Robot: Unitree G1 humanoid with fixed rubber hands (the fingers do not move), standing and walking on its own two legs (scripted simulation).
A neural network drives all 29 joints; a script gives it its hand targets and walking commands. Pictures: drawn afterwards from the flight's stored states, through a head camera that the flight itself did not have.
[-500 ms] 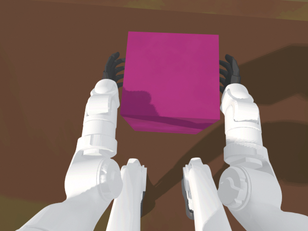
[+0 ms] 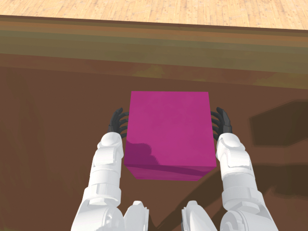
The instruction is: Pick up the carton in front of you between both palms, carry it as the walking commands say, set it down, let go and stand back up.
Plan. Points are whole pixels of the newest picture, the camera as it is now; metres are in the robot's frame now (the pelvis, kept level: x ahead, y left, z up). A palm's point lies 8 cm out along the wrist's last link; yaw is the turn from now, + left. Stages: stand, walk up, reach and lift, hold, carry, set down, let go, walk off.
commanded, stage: reach and lift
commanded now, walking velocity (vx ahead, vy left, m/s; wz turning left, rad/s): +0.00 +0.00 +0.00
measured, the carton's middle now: (167, 141) +0.38 -0.01 -0.09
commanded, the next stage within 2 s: hold in 1.42 s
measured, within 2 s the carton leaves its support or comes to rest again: neither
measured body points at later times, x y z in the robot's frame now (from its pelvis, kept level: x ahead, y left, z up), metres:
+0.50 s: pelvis +0.03 -0.01 +0.08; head +0.00 -0.01 +0.53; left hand +0.34 +0.15 +0.10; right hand +0.34 -0.16 +0.10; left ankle +0.05 +0.12 -0.65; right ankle +0.05 -0.13 -0.65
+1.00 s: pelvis +0.03 +0.00 +0.09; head +0.01 +0.00 +0.54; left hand +0.34 +0.15 +0.11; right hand +0.34 -0.16 +0.11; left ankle +0.05 +0.12 -0.65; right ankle +0.05 -0.13 -0.65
